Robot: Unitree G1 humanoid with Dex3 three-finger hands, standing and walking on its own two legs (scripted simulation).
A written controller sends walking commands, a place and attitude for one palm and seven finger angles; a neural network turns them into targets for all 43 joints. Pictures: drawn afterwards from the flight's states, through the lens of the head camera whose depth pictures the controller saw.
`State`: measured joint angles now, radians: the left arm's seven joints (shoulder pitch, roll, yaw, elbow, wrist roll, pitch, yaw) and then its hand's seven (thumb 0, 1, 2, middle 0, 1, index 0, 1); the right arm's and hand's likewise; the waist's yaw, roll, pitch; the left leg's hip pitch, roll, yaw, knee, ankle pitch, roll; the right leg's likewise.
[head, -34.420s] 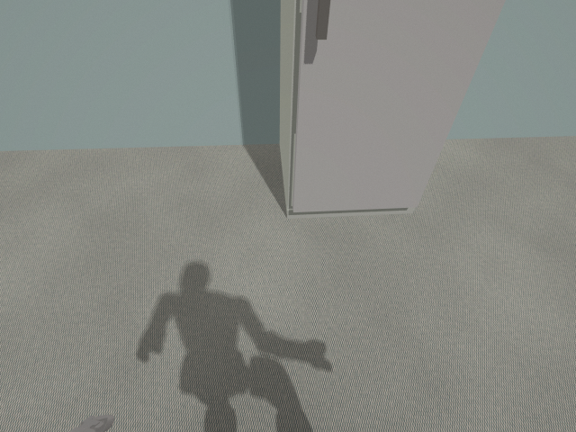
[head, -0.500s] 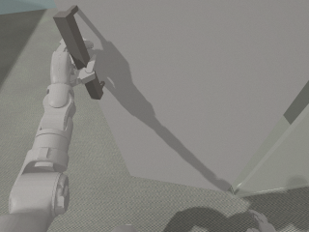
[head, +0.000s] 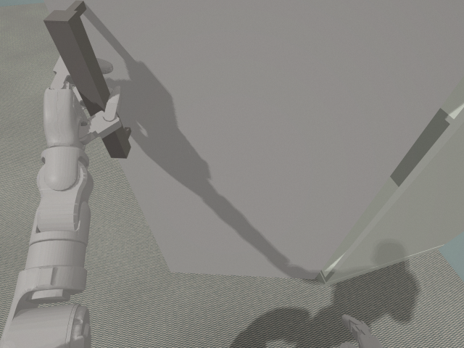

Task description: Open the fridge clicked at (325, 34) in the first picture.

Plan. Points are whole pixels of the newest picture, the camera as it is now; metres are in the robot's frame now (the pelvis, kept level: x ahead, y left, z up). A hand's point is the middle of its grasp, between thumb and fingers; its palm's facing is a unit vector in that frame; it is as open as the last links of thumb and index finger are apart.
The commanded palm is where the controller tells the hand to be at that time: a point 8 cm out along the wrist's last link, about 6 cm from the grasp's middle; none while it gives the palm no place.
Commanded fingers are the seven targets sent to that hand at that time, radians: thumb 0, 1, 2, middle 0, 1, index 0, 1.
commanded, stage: stop walking and hold the door back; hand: left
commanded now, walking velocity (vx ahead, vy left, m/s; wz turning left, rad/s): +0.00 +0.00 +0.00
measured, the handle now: (102, 90) +0.45 +0.20 +0.22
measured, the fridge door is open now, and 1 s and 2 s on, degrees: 71 68 67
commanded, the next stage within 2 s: loosen the grip on the handle in 0.72 s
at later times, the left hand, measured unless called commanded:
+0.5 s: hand (109, 118) +0.40 +0.18 +0.20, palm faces +0.18 -0.97 -0.18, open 6.3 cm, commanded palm +0.37 +0.26 +0.18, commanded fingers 0.00 0.90 0.90 -0.45 -1.40 -0.45 -1.40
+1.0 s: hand (106, 98) +0.43 +0.19 +0.21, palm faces +0.17 -0.98 -0.11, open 7.4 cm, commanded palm +0.38 +0.23 +0.21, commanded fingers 0.00 -0.31 0.32 -0.45 -1.40 -0.45 -1.40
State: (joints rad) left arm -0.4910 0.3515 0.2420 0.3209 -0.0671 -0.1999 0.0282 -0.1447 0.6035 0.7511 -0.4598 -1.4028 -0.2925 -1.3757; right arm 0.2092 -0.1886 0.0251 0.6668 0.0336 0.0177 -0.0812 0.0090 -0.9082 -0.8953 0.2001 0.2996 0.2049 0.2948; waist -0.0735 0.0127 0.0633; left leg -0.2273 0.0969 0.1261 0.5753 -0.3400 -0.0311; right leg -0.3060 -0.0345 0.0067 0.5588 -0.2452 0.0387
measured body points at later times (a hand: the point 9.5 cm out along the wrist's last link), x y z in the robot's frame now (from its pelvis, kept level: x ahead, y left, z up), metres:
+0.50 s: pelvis -0.05 +0.00 +0.00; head -0.03 +0.00 +0.45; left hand +0.38 +0.23 +0.21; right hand +0.04 -0.27 -0.12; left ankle -0.03 +0.13 -0.73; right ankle +0.02 -0.14 -0.73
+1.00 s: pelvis -0.05 +0.00 +0.00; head -0.02 +0.01 +0.45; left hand +0.42 +0.24 +0.22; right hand +0.03 -0.27 -0.10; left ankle -0.03 +0.13 -0.73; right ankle +0.02 -0.14 -0.73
